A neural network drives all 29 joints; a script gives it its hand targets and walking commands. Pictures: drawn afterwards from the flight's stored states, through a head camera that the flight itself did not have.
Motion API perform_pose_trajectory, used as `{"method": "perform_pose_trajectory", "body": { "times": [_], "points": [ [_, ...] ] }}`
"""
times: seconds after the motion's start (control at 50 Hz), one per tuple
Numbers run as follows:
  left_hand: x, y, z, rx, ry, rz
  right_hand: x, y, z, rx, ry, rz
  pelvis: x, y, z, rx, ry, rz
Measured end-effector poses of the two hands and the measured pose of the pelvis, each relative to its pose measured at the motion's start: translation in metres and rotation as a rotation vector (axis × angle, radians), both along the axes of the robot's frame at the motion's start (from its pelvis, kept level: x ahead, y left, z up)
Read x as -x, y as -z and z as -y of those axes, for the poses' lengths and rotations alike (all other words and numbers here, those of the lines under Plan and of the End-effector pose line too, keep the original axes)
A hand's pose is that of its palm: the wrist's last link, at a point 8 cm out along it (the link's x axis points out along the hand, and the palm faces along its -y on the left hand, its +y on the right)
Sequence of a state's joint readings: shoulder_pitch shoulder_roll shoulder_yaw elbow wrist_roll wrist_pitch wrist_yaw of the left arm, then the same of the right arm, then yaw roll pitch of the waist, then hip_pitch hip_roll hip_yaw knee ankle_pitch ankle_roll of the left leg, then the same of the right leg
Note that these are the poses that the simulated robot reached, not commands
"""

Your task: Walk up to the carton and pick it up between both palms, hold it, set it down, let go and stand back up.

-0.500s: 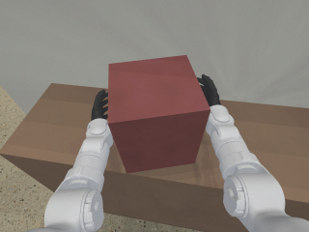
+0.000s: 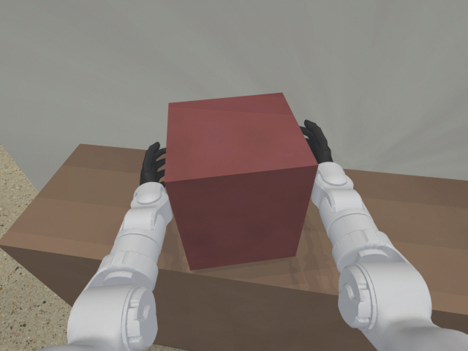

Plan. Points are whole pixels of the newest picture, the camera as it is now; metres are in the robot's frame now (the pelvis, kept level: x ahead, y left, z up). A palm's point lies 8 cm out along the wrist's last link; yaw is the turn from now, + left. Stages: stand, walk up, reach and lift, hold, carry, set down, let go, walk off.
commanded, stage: reach and lift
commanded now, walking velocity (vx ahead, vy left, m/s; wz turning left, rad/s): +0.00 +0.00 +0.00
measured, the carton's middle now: (235, 183) +0.41 +0.06 +0.08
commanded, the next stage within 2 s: none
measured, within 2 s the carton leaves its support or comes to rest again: neither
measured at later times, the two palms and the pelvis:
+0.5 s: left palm (150, 174) +0.37 +0.20 +0.13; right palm (326, 157) +0.42 -0.10 +0.15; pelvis -0.01 +0.00 +0.00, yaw +0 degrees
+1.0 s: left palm (147, 154) +0.36 +0.19 +0.18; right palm (347, 144) +0.39 -0.11 +0.21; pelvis -0.02 +0.00 +0.00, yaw +1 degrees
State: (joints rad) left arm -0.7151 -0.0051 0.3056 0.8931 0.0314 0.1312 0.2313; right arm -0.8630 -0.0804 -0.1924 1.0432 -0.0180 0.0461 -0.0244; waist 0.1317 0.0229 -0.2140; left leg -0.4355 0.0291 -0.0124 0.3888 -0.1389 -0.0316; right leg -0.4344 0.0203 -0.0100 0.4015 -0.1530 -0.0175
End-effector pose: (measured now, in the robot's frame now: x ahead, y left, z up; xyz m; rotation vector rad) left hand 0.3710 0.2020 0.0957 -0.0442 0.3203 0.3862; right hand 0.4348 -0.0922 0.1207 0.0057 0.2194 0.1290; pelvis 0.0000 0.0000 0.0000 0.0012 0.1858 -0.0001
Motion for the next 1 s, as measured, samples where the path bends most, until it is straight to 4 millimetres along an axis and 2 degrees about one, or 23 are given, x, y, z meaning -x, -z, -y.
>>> {"method": "perform_pose_trajectory", "body": {
  "times": [0.24,0.62,0.84,1.0],
  "points": [
    [0.006,-0.013,0.007,0.012,0.027,-0.015,0.015,-0.012,0.008,0.009,0.031,-0.016,0.007,0.0,-0.001,0.002,-0.002,0.04],
    [0.001,-0.038,0.002,0.015,0.057,-0.009,0.017,-0.037,0.005,-0.002,0.069,-0.019,0.007,-0.001,-0.001,0.006,-0.013,0.062],
    [0.005,-0.071,0.013,0.021,0.108,0.041,0.036,-0.074,0.017,-0.011,0.123,0.027,0.011,-0.002,-0.002,0.009,-0.02,0.118],
    [0.012,-0.087,0.016,0.007,0.135,0.017,0.049,-0.086,0.021,0.008,0.144,0.006,0.016,-0.002,-0.002,0.009,-0.02,0.154]
  ]
}}
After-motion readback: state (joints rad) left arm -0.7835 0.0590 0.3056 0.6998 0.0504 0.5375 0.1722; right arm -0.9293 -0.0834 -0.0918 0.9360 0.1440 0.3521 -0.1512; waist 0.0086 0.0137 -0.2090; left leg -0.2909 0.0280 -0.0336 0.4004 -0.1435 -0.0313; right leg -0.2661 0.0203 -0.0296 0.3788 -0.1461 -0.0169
